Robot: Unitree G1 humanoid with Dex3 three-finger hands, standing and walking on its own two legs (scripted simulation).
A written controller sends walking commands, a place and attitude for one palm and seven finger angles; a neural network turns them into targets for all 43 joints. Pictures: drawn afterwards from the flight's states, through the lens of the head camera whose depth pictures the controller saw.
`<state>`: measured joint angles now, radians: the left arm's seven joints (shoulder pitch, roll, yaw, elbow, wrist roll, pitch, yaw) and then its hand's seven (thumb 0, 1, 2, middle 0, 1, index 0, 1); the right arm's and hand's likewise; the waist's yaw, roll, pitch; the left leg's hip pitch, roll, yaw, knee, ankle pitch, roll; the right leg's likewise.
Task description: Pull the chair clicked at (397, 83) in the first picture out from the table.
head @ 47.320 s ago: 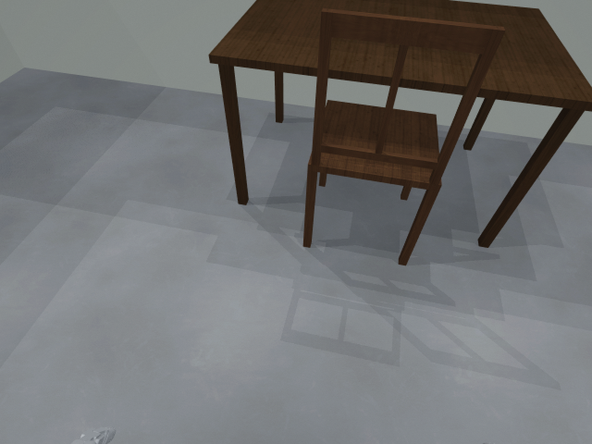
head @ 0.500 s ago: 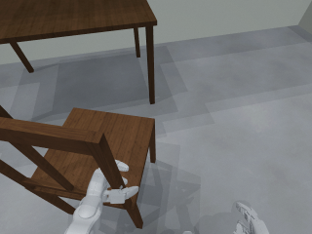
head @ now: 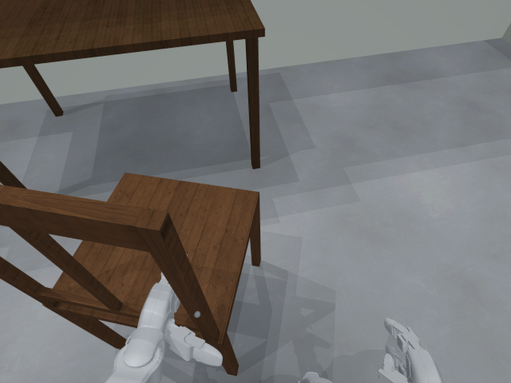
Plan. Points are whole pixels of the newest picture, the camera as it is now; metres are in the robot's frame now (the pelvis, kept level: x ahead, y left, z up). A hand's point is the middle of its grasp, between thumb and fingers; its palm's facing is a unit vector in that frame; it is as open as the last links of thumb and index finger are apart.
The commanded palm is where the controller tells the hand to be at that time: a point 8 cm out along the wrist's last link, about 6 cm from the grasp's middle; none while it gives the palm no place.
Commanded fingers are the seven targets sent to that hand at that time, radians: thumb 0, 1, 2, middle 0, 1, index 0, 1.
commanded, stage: draw the fingers out of the gap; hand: left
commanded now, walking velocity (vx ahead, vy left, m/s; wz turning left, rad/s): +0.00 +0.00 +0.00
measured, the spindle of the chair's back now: (79, 273) +0.30 +0.30 -0.01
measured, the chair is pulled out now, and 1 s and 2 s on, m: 0.66 0.66 0.66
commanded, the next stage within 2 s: draw the hand back to the body in 0.84 s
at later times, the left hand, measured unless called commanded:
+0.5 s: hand (188, 366) +0.17 +0.11 -0.03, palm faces -0.07 -0.99 -0.10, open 17.5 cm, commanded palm +0.15 +0.16 -0.02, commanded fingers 0.00 -0.55 0.20 0.00 0.00 0.00 0.00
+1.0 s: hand out of the picture +0.11 +0.11 -0.02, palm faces -0.02 -1.00 -0.04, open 17.5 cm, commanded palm +0.08 +0.17 +0.00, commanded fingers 0.00 -0.55 0.20 0.00 0.00 0.00 0.00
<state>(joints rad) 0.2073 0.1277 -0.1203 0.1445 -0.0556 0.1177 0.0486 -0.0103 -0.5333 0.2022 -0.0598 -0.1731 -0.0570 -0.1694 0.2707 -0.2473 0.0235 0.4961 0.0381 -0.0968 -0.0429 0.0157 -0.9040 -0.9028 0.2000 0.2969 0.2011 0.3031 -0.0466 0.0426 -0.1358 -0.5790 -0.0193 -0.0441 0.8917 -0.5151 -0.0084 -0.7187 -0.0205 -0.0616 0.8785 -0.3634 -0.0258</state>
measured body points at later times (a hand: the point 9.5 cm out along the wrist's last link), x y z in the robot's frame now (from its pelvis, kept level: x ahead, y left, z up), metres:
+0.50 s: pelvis +0.00 +0.00 -0.02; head +0.04 +0.00 +0.43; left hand +0.17 +0.16 -0.02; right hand +0.18 -0.23 -0.08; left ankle -0.04 +0.13 -0.69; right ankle +0.04 -0.10 -0.69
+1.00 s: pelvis +0.00 +0.01 -0.03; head +0.03 +0.01 +0.42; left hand +0.11 +0.16 -0.01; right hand +0.19 -0.22 -0.07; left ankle -0.04 +0.13 -0.69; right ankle +0.04 -0.10 -0.69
